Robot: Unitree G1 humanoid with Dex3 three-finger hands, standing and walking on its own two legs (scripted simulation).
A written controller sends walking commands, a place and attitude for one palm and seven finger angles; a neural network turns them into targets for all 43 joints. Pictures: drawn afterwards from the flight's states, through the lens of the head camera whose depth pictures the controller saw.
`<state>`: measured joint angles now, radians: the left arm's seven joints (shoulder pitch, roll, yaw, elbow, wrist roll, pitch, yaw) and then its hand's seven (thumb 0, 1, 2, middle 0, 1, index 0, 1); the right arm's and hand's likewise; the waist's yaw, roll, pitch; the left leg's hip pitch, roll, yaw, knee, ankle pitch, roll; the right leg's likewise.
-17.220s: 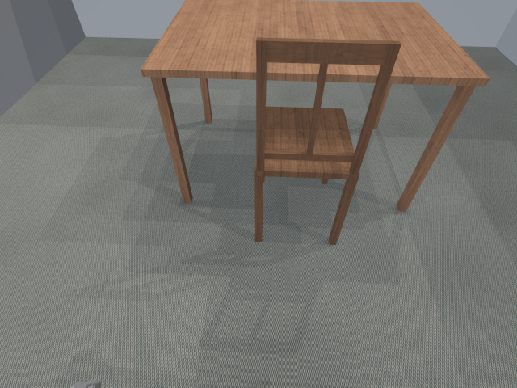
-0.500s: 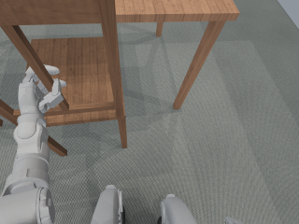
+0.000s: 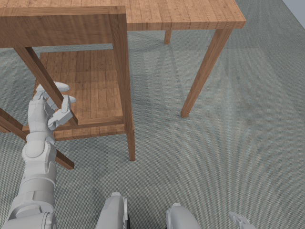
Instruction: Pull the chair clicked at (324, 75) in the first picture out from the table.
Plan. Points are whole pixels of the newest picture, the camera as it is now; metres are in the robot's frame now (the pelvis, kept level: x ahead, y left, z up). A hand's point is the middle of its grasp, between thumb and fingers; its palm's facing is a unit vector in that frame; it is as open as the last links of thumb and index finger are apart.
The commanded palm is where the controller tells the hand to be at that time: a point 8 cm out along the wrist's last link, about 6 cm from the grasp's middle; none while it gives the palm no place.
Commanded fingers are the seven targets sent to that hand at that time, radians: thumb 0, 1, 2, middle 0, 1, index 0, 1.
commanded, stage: step backward, pulling the chair out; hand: left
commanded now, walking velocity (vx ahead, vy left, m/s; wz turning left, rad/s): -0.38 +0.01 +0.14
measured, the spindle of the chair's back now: (55, 95) +0.44 +0.25 +0.05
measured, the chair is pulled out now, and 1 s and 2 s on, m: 0.04 0.18 0.24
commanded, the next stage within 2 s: none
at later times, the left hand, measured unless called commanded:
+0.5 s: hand (81, 121) +0.37 +0.17 +0.04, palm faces +0.12 -0.98 -0.16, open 5.0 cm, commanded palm +0.33 +0.22 +0.04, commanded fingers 0.00 0.90 0.90 -0.50 -1.45 -0.50 -1.45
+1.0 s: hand (90, 157) +0.28 +0.14 +0.04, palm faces +0.10 -0.98 -0.17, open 5.1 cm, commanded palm +0.29 +0.19 +0.05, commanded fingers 0.00 0.90 0.90 -0.50 -1.45 -0.50 -1.45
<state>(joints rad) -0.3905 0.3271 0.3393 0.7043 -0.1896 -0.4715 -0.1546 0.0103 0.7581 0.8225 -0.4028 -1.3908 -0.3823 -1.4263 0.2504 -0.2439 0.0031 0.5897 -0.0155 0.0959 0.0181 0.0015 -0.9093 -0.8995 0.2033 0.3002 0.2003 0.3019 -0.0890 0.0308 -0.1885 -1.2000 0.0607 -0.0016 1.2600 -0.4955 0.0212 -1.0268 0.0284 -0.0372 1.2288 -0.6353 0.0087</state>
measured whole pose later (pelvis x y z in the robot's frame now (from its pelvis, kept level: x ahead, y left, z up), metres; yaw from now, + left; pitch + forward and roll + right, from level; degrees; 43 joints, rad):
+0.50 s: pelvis -0.02 +0.00 +0.09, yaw +1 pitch +10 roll -3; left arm -0.52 0.26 0.14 1.04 -0.08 -0.23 0.07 0.03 0.75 0.79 -0.30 -1.14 -0.49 -1.45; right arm 0.26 -0.26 -0.01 0.65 0.02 0.11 -0.09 0.00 -0.91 -0.90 0.20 0.30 0.20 0.30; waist -0.09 0.04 0.02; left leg -0.65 0.04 0.03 0.71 -0.24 0.03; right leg -0.49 0.02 -0.02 0.67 -0.35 0.02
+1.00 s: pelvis -0.06 -0.01 +0.10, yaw +3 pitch +2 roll -1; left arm -0.48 0.17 0.02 1.11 -0.09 -0.25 0.10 0.03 0.72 0.79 -0.28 -1.14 -0.50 -1.45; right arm 0.24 -0.29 0.00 0.77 0.04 -0.03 -0.13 0.00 -0.91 -0.90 0.20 0.30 0.20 0.30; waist -0.04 0.04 0.09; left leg -0.50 0.03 0.01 0.58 -0.12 0.01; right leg -0.37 0.01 -0.05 0.63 -0.29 0.00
